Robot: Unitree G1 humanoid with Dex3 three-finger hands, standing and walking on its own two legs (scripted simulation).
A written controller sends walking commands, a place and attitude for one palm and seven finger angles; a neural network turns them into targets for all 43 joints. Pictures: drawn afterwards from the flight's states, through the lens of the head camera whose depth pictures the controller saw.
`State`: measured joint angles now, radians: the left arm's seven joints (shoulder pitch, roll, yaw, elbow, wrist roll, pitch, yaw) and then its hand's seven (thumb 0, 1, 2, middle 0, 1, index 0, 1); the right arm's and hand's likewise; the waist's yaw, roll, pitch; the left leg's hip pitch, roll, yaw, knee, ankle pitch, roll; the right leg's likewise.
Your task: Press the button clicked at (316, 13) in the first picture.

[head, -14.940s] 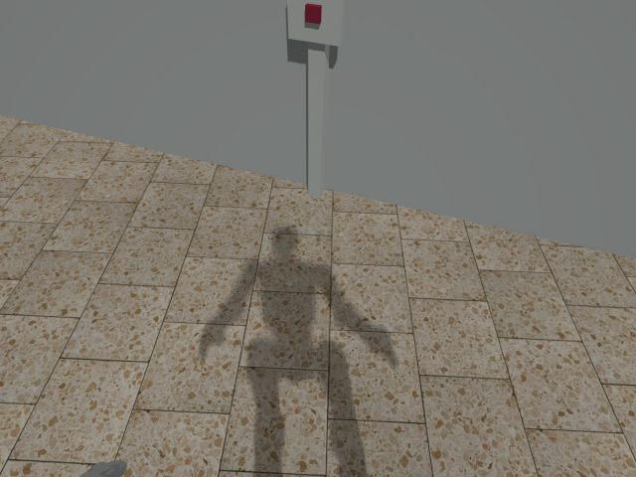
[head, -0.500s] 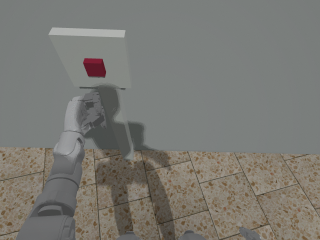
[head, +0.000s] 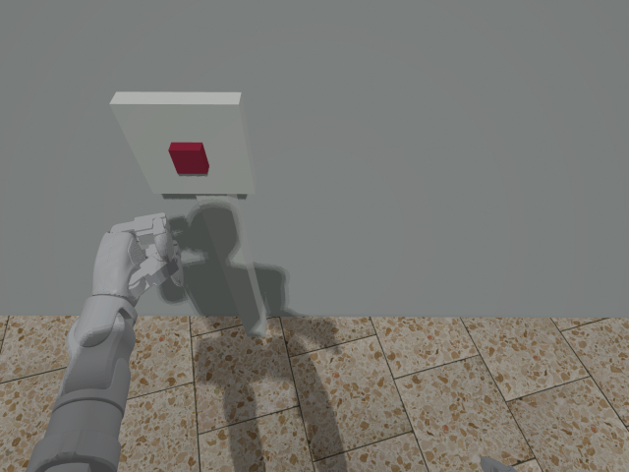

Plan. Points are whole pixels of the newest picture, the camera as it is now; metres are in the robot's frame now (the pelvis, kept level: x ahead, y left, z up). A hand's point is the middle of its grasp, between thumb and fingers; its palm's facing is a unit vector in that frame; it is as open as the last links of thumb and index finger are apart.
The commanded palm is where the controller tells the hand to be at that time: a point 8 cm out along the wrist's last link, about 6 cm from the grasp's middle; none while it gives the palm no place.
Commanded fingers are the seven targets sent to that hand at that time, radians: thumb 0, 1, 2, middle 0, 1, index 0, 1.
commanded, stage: draw the hand back to the body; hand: left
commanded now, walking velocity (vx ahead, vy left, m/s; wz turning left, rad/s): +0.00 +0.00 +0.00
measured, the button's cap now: (190, 156) +0.56 +0.19 +0.07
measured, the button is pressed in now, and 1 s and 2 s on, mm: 0 0 0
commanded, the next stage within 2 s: step back with the hand held close in 1.18 s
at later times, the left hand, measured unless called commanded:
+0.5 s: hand (79, 320) +0.26 +0.23 +0.13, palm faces +0.27 -0.92 -0.27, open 3.1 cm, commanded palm +0.21 +0.27 +0.16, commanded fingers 0.00 0.90 0.90 -1.30 -1.50 -1.30 -1.50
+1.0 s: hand out of the picture +0.18 +0.26 +0.20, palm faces +0.42 -0.80 -0.43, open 3.1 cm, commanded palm +0.13 +0.30 +0.21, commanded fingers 0.00 0.90 0.90 -1.30 -1.50 -1.30 -1.50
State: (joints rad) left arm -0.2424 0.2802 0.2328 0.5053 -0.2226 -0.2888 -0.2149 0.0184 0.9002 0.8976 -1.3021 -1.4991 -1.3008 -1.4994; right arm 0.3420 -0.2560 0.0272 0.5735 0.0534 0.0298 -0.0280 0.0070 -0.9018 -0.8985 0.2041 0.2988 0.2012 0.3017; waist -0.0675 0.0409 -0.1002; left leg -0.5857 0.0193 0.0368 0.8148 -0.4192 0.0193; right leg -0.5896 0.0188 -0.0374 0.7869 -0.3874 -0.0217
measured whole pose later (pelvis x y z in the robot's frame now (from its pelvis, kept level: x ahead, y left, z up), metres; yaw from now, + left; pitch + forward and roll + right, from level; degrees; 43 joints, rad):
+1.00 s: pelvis +0.02 +0.01 +0.04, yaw +1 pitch -4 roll -1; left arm 0.57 0.33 0.29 -0.50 -0.05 -0.07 0.10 0.02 0.89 0.90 -1.31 -1.50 -1.31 -1.50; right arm 0.21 -0.23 0.03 0.62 0.00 -0.08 -0.07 0.01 -0.90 -0.90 0.21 0.30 0.20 0.30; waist 0.07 0.08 0.00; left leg -0.07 -0.01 0.03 0.42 -0.28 0.03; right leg -0.06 0.00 -0.04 0.37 -0.25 0.00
